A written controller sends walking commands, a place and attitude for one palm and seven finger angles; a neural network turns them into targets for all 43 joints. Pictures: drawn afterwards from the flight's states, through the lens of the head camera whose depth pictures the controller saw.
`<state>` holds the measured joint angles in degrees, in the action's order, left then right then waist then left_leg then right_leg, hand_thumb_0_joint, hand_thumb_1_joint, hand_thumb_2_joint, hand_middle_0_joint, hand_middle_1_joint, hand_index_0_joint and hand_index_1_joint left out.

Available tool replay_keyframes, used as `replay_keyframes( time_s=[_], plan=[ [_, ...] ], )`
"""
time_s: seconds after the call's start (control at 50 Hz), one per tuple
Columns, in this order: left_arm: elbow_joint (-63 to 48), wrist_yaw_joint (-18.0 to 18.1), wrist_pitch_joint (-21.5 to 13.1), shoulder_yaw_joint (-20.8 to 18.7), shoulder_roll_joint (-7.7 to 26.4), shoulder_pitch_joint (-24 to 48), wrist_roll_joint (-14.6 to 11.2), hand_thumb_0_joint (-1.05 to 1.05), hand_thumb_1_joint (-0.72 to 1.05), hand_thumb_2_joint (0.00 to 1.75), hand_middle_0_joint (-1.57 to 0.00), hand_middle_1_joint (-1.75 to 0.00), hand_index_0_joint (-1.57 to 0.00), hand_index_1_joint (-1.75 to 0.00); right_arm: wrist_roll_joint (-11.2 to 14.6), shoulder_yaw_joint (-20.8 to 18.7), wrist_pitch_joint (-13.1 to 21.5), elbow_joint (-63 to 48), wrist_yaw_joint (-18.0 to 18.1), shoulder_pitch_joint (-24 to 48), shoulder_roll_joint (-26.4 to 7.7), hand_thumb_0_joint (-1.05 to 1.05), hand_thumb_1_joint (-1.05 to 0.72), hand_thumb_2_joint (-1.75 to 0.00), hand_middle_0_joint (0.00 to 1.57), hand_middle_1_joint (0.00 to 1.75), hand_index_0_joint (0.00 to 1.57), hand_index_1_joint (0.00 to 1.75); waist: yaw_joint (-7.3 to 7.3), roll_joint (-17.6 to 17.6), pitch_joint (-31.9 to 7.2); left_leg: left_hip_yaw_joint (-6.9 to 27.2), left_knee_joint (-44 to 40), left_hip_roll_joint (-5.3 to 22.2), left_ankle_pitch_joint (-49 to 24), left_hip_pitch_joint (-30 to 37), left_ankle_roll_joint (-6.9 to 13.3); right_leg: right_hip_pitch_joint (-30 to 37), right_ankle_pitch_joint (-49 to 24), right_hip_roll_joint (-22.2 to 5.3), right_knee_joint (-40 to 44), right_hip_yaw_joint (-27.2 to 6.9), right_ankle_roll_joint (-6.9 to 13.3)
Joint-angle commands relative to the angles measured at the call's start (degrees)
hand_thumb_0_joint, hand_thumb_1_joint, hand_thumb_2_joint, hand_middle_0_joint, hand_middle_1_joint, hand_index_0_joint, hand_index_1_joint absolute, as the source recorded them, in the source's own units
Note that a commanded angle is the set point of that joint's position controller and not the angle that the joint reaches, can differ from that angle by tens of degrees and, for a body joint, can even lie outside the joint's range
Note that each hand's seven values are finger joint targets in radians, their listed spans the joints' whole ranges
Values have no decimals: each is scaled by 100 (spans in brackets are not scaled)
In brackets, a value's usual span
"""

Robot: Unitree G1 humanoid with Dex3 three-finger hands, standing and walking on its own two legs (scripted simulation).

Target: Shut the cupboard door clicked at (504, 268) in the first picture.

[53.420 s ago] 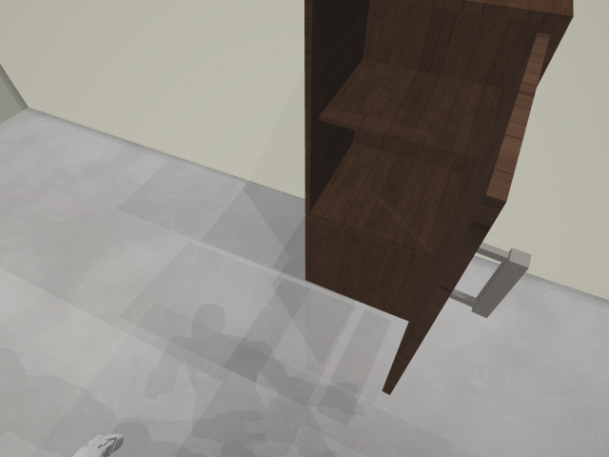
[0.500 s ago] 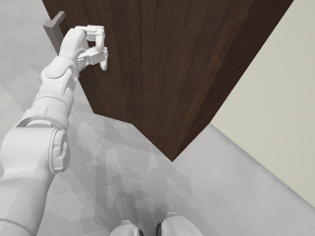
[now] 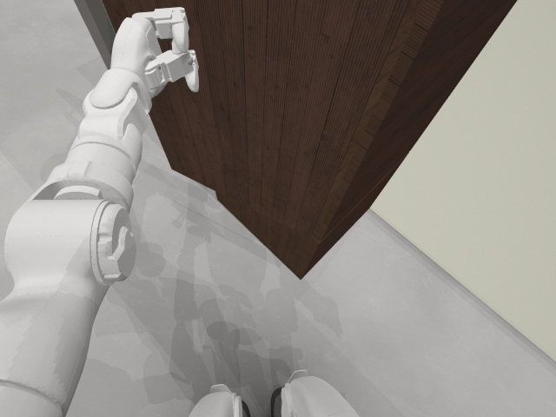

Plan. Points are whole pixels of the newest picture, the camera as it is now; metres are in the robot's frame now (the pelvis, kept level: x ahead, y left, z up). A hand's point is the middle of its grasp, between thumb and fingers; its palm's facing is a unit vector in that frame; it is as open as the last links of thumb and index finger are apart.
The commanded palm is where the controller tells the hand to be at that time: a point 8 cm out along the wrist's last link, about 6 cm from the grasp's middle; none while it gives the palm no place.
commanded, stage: pull the fist back off the door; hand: left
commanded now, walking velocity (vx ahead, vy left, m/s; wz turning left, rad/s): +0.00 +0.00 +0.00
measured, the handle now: (115, 29) +0.63 +0.14 +0.12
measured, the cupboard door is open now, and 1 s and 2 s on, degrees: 17 16 16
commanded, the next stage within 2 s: draw the hand back to the body in 0.80 s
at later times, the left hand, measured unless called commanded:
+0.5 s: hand (192, 99) +0.49 +0.05 +0.13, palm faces +0.00 -1.00 -0.04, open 3.1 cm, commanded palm +0.46 +0.09 +0.13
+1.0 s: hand (184, 124) +0.45 +0.05 +0.14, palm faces -0.01 -1.00 -0.02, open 3.1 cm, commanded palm +0.40 +0.11 +0.14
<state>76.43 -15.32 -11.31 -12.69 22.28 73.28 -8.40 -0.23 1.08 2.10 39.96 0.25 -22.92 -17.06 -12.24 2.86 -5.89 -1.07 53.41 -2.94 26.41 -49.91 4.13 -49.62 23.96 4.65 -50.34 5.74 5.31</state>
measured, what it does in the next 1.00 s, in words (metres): stands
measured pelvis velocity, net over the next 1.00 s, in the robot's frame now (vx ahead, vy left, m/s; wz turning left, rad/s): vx -0.03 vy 0.00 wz -0.04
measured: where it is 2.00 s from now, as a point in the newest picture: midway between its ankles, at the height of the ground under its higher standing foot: outside the picture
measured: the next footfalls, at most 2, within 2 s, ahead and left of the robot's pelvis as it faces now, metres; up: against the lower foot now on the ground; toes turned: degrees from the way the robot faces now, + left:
none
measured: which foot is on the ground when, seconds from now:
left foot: down 0.00-1.00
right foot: down 0.00-1.00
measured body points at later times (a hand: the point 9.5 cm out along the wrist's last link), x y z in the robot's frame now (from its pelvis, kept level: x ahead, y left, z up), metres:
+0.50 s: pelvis -0.01 -0.02 +0.02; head +0.07 -0.04 +0.46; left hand +0.48 +0.10 +0.14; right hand +0.00 -0.28 -0.11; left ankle -0.02 +0.08 -0.68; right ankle -0.01 -0.06 -0.68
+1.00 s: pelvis -0.03 +0.00 +0.02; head +0.03 -0.01 +0.46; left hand +0.44 +0.11 +0.14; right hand +0.00 -0.26 -0.11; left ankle -0.02 +0.08 -0.68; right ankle -0.01 -0.06 -0.68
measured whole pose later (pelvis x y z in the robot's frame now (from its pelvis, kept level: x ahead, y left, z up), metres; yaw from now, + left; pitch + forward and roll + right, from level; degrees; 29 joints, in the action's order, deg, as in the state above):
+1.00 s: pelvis -0.03 +0.00 +0.02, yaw -2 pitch +13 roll +0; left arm 62.5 5.5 -22.3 -10.0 10.7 49.6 -4.7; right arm 0.4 0.6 1.1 37.9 -2.6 -21.2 -14.5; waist -7.3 2.1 -6.3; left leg -1.4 47.4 -3.5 22.1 -38.4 3.5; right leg -39.6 19.6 5.3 -46.0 2.5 5.3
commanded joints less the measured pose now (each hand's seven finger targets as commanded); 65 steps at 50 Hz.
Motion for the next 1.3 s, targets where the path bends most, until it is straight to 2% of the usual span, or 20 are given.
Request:
replay_keyframes(
  time_s=[0.0, 0.04, 0.08, 0.12, 0.2, 0.26, 0.3, 0.38, 0.42, 0.5, 0.62, 0.7, 0.84, 0.9, 0.98, 1.02, 1.06, 1.14, 1.18, 1.28],
  plan=[
    [-1528, 2053, -656, -801, 374, 2363, 179, 0, 90, 90, -130, -150, -130, -150, -256, -345, 119, -316, -404, -1498, -747, 0, -90, -90, 20, 30, 20, 30, -11, 180, -3373, 632, -94, 250, -3657, 2040, -275, 1476, -3531, -220, 290, -723, -422],
    [-1985, 2641, -1113, -300, 54, 2268, 879, 0, 90, 90, -130, -150, -130, -150, -404, -424, 86, -314, -627, -1555, -700, 0, -90, -90, 20, 30, 20, 30, -40, 312, -3489, 603, 24, 242, -3797, 2014, -269, 1401, -3705, -238, 153, -744, -446],
    [-2230, 2602, -1343, -102, 67, 2034, 1162, 0, 90, 90, -130, -150, -130, -150, -396, -529, 0, -319, -720, -1607, -749, 0, -90, -90, 20, 30, 20, 30, 4, 309, -3707, 612, -12, 217, -4066, 2379, -246, 1509, -3827, -186, 186, -746, -474],
    [-2303, 2324, -1234, -31, 59, 1824, 1044, 0, 90, 90, -130, -150, -130, -150, -284, -547, -127, -416, -710, -1516, -770, 0, -90, -90, 20, 30, 20, 30, 77, 151, -3787, 480, -168, 132, -3638, 2338, -213, 2095, -4051, -180, 368, -817, -505],
    [-2468, 2119, -956, -528, 456, 1662, 600, 0, 90, 90, -130, -150, -130, -150, -114, -471, -300, -588, -520, -1340, -728, 0, -90, -90, 20, 30, 20, 30, 242, -251, -3488, 273, -538, 43, -2908, 1783, -168, 3198, -4681, -272, 636, -975, -620],
    [-2900, 2203, -1243, -592, 515, 1604, 587, 0, 90, 90, -130, -150, -130, -150, -113, -420, -230, -631, -457, -1189, -646, 0, -90, -90, 20, 30, 20, 30, 322, -316, -3207, 217, -648, 11, -2599, 1697, -136, 3358, -4595, -314, 689, -1011, -627],
    [-2658, 2219, -1383, -600, 476, 864, 678, 0, 90, 90, -130, -150, -130, -150, -113, -403, -186, -635, -457, -1056, -604, 0, -90, -90, 20, 30, 20, 30, 421, -338, -2893, 168, -644, 1, -2321, 1513, -134, 3288, -4424, -362, 733, -1085, -687],
    [-2211, 1998, -1230, -126, -102, -40, 685, 0, 90, 90, -130, -150, -130, -150, -13, -423, -243, -741, -490, -873, -614, 0, -90, -90, 20, 30, 20, 30, 453, -615, -2377, 125, -787, -24, -1884, 1356, -129, 3219, -4087, -444, 931, -1190, -851],
    [-2119, 1922, -1019, -203, -40, -25, 501, 0, 90, 90, -130, -150, -130, -150, 51, -402, -309, -770, -439, -787, -658, 0, -90, -90, 20, 30, 20, 30, 393, -893, -2072, 124, -839, -13, -1535, 1134, -142, 3258, -3744, -546, 1150, -1396, -937],
    [-2841, 1899, -1208, 215, -399, 520, 351, 0, 90, 90, -130, -150, -130, -150, 91, -406, -256, -796, -351, -516, -571, 0, -90, -90, 20, 30, 20, 30, 367, -439, -2128, 146, -889, -24, -1414, 1603, -115, 2971, -2962, -470, 1248, -1280, -772],
    [-2836, 2054, -1508, 298, -238, 663, 409, 0, 90, 90, -130, -150, -130, -150, 113, -403, -103, -630, -258, -266, -580, 0, -90, -90, 20, 30, 20, 30, 316, -476, -1972, 199, -903, -8, -888, 1573, -104, 2593, -1694, -477, 1398, -1338, -694],
    [-2853, 2107, -1458, 257, -249, 423, 350, 0, 90, 90, -130, -150, -130, -150, 133, -368, -59, -693, -214, -108, -562, 0, -90, -90, 20, 30, 20, 30, 434, -310, -2126, 212, -993, 3, -965, 1700, -112, 2668, -1644, -448, 1361, -1269, -628],
    [-2405, 2173, -1416, 150, -94, 725, 361, 0, 90, 90, -130, -150, -130, -150, 94, -316, 42, -643, -181, -147, -612, 0, -90, -90, 20, 30, 20, 30, 288, -613, -1812, 270, -1055, 32, -749, 1460, -110, 2437, -1288, -413, 1371, -1150, -573],
    [-2412, 2143, -1522, 369, -455, 623, 383, 0, 90, 90, -130, -150, -130, -150, 58, -332, 106, -652, -227, -224, -588, 0, -90, -90, 20, 30, 20, 30, 347, -234, -2127, 347, -1023, 56, -1115, 1888, -154, 2201, -1607, -325, 1115, -900, -465],
    [-3067, 2030, -1452, -80, -128, -916, 284, 0, 90, 90, -130, -150, -130, -150, 74, -367, 70, -925, -281, -199, -642, 0, -90, -90, 20, 30, 20, 30, 838, -394, -2646, 280, -1162, 73, -1926, 2205, -172, 2913, -2441, -277, 1006, -814, -418],
    [-3629, 1935, -1279, 97, -340, -1417, 236, 0, 90, 90, -130, -150, -130, -150, 128, -364, 36, -1083, -279, -69, -596, 0, -90, -90, 20, 30, 20, 30, 908, -551, -2401, 212, -1258, 89, -1970, 2245, -146, 3064, -2549, -261, 1125, -808, -444],
    [-4212, 1877, -1097, 11, -197, -1742, 147, 0, 90, 90, -130, -150, -130, -150, 178, -369, 2, -1183, -232, 49, -604, 0, -90, -90, 20, 30, 20, 30, 974, -821, -2207, 178, -1389, 102, -1903, 2228, -115, 3313, -2536, -282, 1273, -859, -498],
    [-5666, 1792, -823, 421, -503, -1954, 26, 0, 90, 90, -130, -150, -130, -150, 265, -340, 72, -1331, -115, 448, -497, 0, -90, -90, 20, 30, 20, 30, 987, -422, -1912, 210, -1624, 146, -1847, 2820, -104, 3216, -2225, -257, 1505, -789, -456],
    [-6156, 1775, -714, 382, -394, -2343, -2, 0, 90, 90, -130, -150, -130, -150, 302, -320, 134, -1344, -39, 637, -459, 0, -90, -90, 20, 30, 20, 30, 1075, -147, -1857, 246, -1728, 174, -1982, 3110, -126, 3217, -2215, -261, 1544, -745, -409],
    [-6629, 1512, -69, 649, -627, -3457, -149, 0, 90, 90, -130, -150, -130, -150, 414, -245, 207, -1418, 77, 1057, -427, 0, -90, -90, 20, 30, 20, 30, 1105, -357, -1176, 339, -1992, 223, -1967, 3334, -139, 3152, -2051, -294, 1787, -633, -397]
  ],
)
